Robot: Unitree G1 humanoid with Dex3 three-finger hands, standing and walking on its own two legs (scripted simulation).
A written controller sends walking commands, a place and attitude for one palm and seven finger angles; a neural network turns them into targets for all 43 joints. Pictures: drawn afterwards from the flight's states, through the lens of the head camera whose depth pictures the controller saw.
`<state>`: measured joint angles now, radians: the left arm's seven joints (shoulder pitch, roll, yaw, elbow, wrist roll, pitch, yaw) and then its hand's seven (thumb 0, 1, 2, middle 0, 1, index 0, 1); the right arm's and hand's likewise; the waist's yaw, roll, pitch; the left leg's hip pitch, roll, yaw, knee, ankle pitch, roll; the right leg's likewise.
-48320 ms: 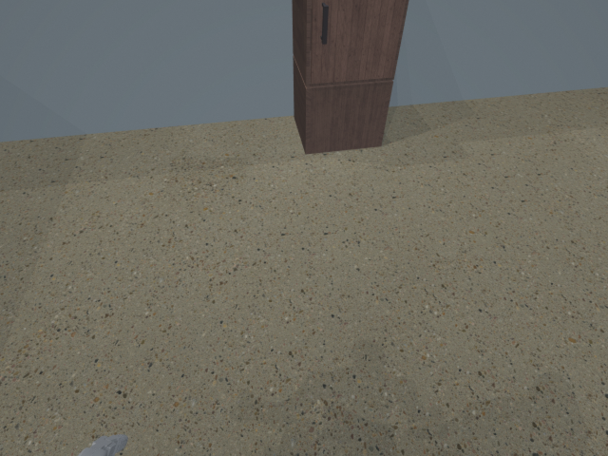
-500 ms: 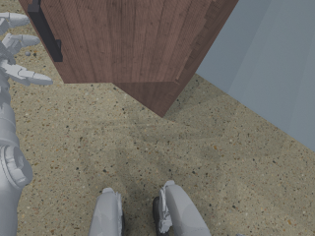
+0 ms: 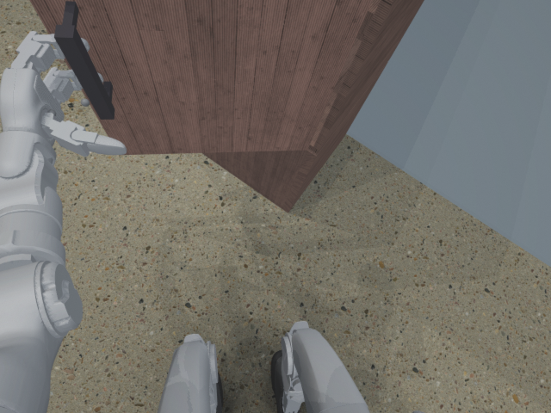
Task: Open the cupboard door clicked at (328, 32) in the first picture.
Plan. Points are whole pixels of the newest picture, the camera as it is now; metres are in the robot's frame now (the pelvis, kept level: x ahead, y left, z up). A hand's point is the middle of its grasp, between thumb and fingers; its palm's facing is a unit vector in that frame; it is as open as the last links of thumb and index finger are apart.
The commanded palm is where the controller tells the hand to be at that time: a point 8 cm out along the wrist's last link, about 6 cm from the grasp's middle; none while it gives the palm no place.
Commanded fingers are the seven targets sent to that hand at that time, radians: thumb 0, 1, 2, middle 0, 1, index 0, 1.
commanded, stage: slide the fingers in behind the handle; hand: left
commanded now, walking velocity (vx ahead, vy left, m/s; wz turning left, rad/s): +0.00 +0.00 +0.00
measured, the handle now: (90, 67) +0.57 +0.21 +0.06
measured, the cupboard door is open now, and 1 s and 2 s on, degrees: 41 41 49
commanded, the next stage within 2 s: close the thumb around the handle in 0.72 s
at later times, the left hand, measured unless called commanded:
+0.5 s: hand (105, 104) +0.53 +0.19 +0.04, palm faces +0.04 -1.00 -0.02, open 13.8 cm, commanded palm +0.51 +0.23 +0.04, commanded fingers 0.00 -0.50 0.30 -0.30 -1.20 -0.30 -1.20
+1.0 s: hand (105, 102) +0.52 +0.19 +0.04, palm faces +0.03 -1.00 -0.03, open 13.0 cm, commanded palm +0.50 +0.23 +0.04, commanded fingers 0.00 0.06 0.54 -0.34 -1.26 -0.34 -1.26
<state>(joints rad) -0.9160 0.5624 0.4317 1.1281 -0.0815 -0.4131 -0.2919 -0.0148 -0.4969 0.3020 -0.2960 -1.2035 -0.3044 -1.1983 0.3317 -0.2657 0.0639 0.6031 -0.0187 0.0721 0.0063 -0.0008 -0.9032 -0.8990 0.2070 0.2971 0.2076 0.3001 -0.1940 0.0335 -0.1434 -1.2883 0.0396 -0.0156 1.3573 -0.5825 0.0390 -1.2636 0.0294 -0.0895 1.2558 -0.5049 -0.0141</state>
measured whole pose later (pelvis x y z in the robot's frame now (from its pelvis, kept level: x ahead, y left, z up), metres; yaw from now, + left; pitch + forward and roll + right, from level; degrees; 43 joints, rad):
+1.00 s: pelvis +0.00 -0.01 +0.00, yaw +0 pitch +29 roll -4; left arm -0.93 0.52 0.40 1.15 -0.07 -0.45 -0.22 -0.01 -0.36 0.36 -0.31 -1.22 -0.32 -1.22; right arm 0.34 -0.26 0.05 0.61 -0.03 0.07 0.01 0.00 -0.90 -0.90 0.21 0.30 0.21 0.30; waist -0.19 0.04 -0.15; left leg -1.29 0.04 -0.01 1.35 -0.58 0.03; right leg -1.27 0.03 -0.09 1.27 -0.51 -0.02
